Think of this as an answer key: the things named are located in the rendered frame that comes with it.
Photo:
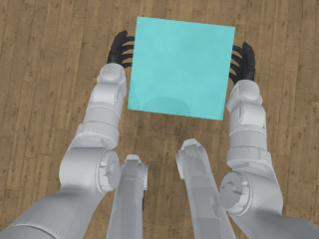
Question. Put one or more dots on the carton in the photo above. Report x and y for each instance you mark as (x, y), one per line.
(180, 68)

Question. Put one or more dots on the robot right hand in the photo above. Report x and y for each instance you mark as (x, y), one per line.
(246, 69)

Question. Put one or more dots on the robot left shin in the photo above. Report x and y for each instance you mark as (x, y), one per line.
(130, 157)

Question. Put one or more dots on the robot left hand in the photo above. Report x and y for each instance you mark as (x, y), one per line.
(116, 55)

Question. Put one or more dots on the right robot upper arm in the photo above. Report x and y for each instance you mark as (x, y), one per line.
(255, 203)

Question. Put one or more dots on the left robot upper arm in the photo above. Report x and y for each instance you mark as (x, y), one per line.
(86, 175)

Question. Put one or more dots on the robot left thigh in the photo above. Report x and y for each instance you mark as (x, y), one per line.
(126, 220)

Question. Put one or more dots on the robot right forearm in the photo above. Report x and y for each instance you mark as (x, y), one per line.
(247, 131)

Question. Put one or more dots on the robot left forearm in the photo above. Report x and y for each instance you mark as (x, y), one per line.
(104, 110)

